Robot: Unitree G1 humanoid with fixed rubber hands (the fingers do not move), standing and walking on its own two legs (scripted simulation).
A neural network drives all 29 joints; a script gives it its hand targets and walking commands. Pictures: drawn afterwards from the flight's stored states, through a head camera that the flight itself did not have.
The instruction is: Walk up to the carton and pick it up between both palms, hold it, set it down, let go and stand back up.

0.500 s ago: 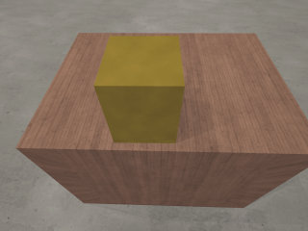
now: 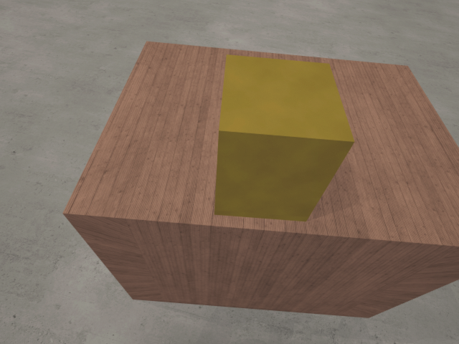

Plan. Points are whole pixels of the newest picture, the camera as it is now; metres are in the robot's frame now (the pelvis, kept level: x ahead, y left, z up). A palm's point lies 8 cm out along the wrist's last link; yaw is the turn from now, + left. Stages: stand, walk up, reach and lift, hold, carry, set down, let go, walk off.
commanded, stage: walk up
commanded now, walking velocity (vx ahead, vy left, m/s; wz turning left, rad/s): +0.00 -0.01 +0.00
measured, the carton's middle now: (268, 143) +0.47 -0.06 +0.06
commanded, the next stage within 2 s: stand in 1.68 s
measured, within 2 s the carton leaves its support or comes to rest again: neither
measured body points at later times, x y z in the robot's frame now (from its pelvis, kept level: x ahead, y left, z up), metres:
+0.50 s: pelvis +0.03 -0.08 +0.00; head +0.06 -0.12 +0.45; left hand +0.06 +0.14 -0.14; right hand +0.02 -0.32 -0.17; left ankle +0.01 +0.07 -0.71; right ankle -0.01 -0.17 -0.75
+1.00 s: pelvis +0.01 -0.08 -0.01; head +0.03 -0.10 +0.44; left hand +0.04 +0.16 -0.16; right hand +0.04 -0.32 -0.17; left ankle +0.02 +0.03 -0.74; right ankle -0.01 -0.17 -0.75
